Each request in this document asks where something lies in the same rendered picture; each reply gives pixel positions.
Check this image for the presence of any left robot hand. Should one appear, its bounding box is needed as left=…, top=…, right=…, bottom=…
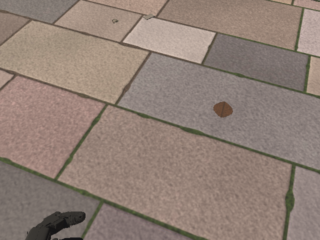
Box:
left=25, top=211, right=86, bottom=240

